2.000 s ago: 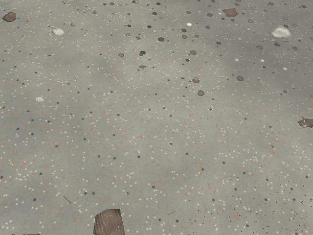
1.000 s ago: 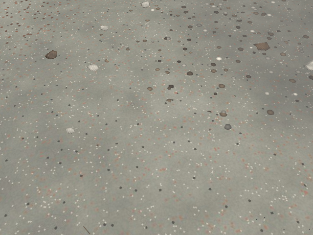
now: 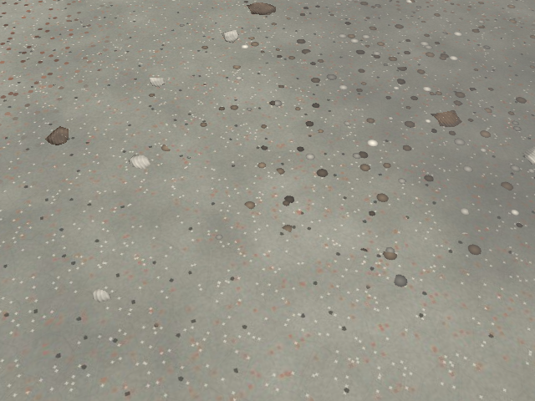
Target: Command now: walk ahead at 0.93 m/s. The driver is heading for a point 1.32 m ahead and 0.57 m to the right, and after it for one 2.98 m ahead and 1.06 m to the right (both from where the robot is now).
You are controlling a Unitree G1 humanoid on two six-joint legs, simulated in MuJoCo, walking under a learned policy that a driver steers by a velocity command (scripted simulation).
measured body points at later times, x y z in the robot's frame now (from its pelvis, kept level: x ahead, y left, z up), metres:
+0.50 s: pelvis +0.44 -0.07 +0.00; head +0.47 -0.08 +0.45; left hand +0.42 +0.21 -0.13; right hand +0.64 -0.33 -0.07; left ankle +0.69 +0.07 -0.67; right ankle +0.32 -0.08 -0.74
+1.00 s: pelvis +0.88 -0.21 -0.02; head +0.89 -0.24 +0.43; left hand +1.24 -0.23 -0.06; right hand +0.63 -0.36 -0.15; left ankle +0.80 +0.00 -0.74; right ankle +0.97 -0.40 -0.69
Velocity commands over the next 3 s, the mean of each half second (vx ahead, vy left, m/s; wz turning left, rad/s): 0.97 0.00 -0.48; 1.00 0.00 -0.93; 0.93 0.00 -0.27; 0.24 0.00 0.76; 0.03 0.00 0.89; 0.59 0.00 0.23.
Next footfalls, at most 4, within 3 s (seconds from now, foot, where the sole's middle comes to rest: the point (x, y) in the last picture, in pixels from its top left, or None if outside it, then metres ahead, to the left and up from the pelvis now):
0.18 right None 0.36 -0.09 -0.78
0.64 left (260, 292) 0.83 -0.02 -0.78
1.08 right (384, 230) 1.04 -0.42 -0.78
1.52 left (439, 148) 1.42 -0.71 -0.78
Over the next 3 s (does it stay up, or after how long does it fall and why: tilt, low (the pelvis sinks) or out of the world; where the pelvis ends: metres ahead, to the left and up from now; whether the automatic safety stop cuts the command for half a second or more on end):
stays up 1.57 -0.79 -0.01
